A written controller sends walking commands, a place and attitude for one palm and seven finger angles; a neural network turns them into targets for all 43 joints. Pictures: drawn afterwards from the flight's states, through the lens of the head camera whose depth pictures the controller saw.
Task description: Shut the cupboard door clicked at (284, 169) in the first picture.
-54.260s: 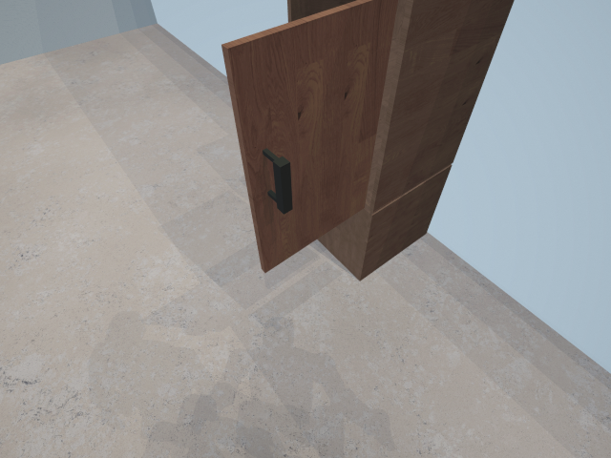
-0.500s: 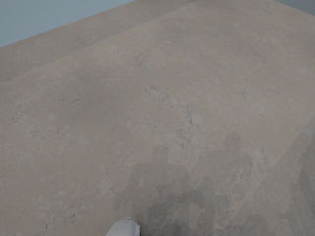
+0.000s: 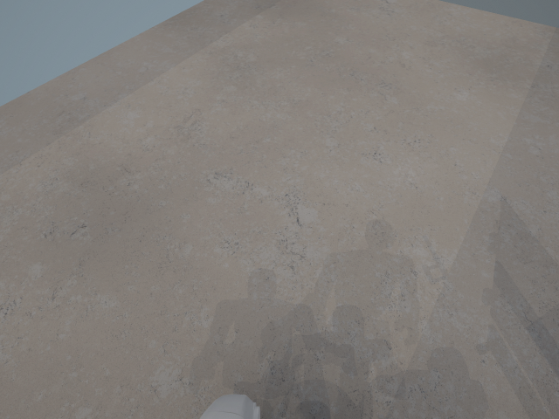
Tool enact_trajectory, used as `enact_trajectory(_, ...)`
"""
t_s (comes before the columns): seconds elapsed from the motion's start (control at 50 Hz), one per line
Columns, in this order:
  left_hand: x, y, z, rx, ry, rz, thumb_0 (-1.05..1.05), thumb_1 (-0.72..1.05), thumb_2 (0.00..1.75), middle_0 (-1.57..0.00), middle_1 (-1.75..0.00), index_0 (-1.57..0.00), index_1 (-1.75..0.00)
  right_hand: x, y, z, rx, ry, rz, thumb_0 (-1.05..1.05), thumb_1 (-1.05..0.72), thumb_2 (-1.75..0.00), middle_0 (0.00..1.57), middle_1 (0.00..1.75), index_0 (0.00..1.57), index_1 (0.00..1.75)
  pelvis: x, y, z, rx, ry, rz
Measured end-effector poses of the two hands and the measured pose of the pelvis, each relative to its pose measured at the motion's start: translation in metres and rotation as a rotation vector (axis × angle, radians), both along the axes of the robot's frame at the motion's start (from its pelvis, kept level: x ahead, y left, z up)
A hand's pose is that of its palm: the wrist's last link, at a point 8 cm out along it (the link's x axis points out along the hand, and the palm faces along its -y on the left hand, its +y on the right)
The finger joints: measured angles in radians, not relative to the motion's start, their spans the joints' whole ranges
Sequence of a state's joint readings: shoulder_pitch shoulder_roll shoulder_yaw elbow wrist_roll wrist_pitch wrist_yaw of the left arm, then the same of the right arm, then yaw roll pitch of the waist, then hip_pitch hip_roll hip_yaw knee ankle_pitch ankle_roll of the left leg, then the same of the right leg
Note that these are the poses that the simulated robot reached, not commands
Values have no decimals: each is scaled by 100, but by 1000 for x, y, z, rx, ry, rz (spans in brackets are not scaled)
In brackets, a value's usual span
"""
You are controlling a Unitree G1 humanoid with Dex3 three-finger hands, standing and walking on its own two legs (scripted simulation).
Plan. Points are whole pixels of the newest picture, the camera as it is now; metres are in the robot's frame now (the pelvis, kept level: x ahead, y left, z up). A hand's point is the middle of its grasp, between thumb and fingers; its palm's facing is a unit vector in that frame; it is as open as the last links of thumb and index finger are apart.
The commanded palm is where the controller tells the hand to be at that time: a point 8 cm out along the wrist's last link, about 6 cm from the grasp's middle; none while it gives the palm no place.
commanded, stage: turn to face it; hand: left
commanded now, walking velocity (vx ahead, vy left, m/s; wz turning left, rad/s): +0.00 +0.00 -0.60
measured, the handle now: out of the picture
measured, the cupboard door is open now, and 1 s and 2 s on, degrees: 48 48 48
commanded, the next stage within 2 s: take the last steps up to it in 1.94 s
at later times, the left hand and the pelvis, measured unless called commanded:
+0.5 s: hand (189, 361) +0.21 +0.19 -0.14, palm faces -0.32 -0.91 -0.24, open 7.4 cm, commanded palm none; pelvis +0.01 +0.03 +0.01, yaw -19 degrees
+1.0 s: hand (205, 371) +0.20 +0.16 -0.18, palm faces -0.54 -0.82 -0.18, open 7.4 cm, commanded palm none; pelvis +0.03 +0.04 +0.00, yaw -36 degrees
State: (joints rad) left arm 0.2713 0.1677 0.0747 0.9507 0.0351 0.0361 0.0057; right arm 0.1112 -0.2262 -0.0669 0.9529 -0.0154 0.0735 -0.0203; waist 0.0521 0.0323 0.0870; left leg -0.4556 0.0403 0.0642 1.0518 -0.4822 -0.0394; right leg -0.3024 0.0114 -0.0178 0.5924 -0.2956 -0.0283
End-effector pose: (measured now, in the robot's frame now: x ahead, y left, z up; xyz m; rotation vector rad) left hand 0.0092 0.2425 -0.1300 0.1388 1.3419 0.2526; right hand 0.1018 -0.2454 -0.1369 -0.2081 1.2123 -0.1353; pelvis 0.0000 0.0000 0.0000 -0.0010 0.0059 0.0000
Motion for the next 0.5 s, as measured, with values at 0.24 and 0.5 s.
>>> enact_trajectory(0.24,97,42,-11,-25,-61,-215,1,91,90,-20,-30,-20,-30,-50,8,27,-110,-25,-148,1,-91,-90,20,30,20,30,8,33,1,-15,13,-153)
enact_trajectory(0.5,209,-8,22,-26,-213,-496,1,91,90,-20,-30,-20,-30,-149,24,17,-25,101,-371,1,-91,-90,20,30,21,30,6,26,10,-35,13,-330)
